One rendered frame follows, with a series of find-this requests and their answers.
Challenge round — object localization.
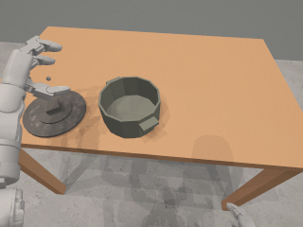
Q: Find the table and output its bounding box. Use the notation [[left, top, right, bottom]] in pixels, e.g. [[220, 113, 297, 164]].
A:
[[0, 26, 303, 211]]

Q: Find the robot left upper arm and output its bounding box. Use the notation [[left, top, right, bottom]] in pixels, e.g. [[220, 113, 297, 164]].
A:
[[0, 187, 25, 227]]

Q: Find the right robot hand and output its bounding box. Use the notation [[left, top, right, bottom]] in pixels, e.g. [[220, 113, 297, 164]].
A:
[[225, 202, 256, 227]]

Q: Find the left robot hand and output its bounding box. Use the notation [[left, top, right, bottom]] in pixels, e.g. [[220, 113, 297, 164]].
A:
[[0, 35, 71, 101]]

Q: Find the knob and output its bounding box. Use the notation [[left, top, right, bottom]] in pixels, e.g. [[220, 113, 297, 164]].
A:
[[44, 98, 61, 114]]

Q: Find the left robot forearm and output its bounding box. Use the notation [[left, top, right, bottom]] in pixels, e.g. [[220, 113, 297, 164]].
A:
[[0, 83, 27, 189]]

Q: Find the lid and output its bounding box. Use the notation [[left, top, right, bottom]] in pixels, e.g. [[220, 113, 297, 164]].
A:
[[22, 90, 86, 138]]

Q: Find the pot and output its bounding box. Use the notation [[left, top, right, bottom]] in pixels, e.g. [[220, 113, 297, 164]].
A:
[[98, 76, 161, 139]]

